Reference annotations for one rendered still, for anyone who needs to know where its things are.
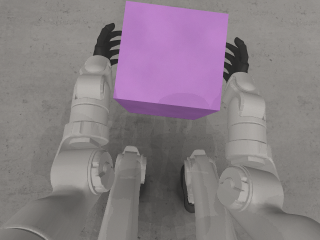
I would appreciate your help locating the carton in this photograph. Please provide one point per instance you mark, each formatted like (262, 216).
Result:
(171, 61)

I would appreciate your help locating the right robot shin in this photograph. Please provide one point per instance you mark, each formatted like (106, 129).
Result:
(190, 196)

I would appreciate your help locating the robot right hand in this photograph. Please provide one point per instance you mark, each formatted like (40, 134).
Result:
(239, 61)

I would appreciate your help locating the left robot shin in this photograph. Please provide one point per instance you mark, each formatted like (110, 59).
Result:
(129, 149)

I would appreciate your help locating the right robot forearm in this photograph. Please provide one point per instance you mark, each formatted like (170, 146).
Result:
(246, 124)

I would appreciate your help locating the robot left upper arm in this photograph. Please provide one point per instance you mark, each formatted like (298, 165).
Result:
(78, 177)

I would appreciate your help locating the robot shin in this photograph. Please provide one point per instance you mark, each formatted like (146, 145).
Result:
(190, 196)
(129, 149)

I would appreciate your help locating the robot right upper arm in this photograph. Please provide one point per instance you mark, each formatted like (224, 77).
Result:
(255, 199)

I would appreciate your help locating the robot left hand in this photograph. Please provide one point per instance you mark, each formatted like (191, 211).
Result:
(103, 45)

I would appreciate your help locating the left robot forearm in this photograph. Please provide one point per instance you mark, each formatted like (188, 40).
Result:
(88, 123)

